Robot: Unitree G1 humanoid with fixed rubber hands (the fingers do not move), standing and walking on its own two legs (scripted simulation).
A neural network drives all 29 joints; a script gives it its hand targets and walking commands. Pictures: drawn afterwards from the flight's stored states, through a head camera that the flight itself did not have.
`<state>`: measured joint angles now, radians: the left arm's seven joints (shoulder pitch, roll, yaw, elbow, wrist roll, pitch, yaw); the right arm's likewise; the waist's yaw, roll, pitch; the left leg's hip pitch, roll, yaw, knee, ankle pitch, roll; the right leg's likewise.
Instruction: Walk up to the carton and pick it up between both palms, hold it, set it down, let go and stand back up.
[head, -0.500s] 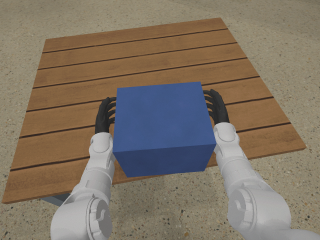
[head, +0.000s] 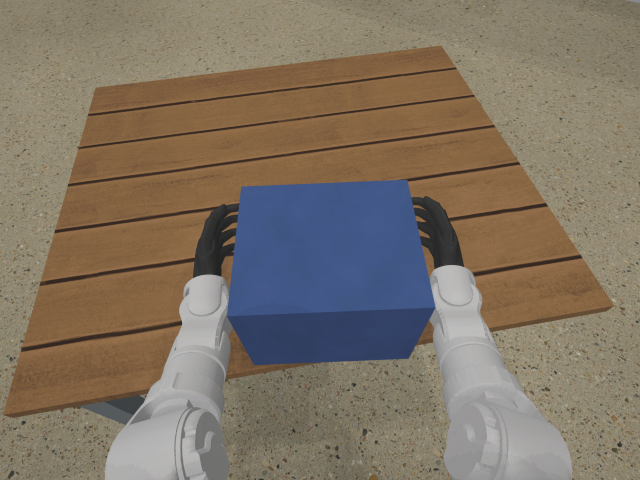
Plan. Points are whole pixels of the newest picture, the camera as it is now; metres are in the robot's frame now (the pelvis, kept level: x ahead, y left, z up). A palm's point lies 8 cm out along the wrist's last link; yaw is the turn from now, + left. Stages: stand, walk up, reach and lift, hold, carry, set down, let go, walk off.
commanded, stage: reach and lift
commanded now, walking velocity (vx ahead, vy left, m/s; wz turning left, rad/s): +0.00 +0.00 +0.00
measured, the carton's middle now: (327, 275) +0.38 -0.01 +0.01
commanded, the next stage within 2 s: none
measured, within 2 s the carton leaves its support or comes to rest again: leaves its support in 0.64 s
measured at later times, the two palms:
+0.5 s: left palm (212, 264) +0.39 +0.14 +0.03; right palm (445, 257) +0.38 -0.16 +0.03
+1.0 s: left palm (223, 266) +0.38 +0.12 +0.04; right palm (463, 271) +0.36 -0.18 +0.03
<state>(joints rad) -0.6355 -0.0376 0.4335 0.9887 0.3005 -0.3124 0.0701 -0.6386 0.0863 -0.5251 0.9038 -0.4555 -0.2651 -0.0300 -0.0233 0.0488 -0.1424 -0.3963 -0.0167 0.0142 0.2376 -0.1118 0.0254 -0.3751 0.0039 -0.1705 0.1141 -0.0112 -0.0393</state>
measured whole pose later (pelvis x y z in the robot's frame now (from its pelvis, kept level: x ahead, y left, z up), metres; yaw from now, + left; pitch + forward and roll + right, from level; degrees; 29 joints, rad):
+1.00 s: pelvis -0.02 +0.00 +0.00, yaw -1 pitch +17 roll +0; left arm -0.66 -0.04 0.39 1.04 0.28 -0.32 0.08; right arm -0.61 0.05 -0.52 0.97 -0.45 -0.34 -0.08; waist -0.03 0.03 -0.21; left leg -0.45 -0.02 0.03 0.23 -0.08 0.03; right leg -0.44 0.00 -0.16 0.14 0.01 -0.04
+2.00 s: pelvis -0.01 +0.00 +0.00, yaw +1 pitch +2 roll -1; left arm -0.59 0.00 0.15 0.55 0.08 0.21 0.12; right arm -0.52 -0.05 -0.11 0.63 0.07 0.06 -0.17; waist -0.05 0.01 -0.08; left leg -0.17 0.00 0.00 0.31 -0.17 0.02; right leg -0.14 0.01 -0.18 0.17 -0.07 -0.04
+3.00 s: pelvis -0.02 +0.00 +0.00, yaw +1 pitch -5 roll -1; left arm -0.55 -0.04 0.21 0.06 0.28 0.66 -0.02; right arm -0.51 0.01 -0.11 0.39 0.04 0.29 -0.15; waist -0.08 -0.04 0.10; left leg -0.02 -0.01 0.00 0.26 -0.15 0.03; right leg 0.01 0.01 -0.18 0.13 -0.05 -0.04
